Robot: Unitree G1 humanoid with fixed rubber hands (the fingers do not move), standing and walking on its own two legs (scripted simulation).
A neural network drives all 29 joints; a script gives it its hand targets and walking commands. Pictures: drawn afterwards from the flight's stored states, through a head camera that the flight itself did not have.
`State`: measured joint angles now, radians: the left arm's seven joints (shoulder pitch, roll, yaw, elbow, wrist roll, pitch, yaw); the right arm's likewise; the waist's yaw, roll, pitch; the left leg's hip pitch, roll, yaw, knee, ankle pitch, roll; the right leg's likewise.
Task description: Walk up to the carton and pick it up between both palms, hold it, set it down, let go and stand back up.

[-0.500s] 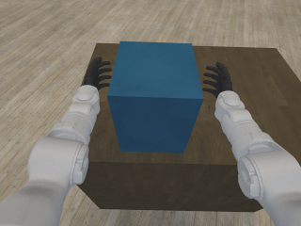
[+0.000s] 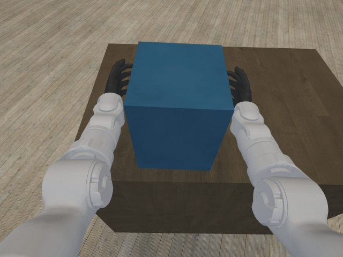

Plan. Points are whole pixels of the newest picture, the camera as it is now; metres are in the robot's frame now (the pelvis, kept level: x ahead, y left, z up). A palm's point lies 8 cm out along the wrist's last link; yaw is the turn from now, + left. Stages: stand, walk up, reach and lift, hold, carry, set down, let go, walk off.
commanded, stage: reach and lift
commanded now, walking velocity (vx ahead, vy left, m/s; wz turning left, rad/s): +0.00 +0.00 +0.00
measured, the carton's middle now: (176, 110) +0.48 +0.01 +0.06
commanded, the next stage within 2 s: none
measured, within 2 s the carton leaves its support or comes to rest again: leaves its support in 1.88 s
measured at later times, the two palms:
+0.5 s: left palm (113, 99) +0.47 +0.15 +0.12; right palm (240, 109) +0.44 -0.14 +0.11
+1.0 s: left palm (113, 99) +0.46 +0.15 +0.12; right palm (240, 110) +0.44 -0.14 +0.11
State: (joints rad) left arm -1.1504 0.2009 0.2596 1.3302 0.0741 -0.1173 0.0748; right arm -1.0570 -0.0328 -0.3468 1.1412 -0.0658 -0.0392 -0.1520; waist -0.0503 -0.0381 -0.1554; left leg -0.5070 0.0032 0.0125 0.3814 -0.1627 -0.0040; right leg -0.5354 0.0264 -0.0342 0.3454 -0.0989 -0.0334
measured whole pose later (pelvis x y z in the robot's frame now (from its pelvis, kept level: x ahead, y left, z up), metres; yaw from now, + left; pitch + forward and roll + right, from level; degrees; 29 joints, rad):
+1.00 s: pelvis +0.03 +0.02 +0.01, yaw -1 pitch +4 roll -1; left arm -0.89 -0.07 0.55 0.83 0.42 0.09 0.00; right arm -0.80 0.13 -0.65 0.82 -0.43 -0.10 -0.01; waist -0.02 -0.03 0.01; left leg -0.17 0.00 0.03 0.32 -0.22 0.02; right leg -0.20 0.02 -0.02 0.28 -0.15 0.00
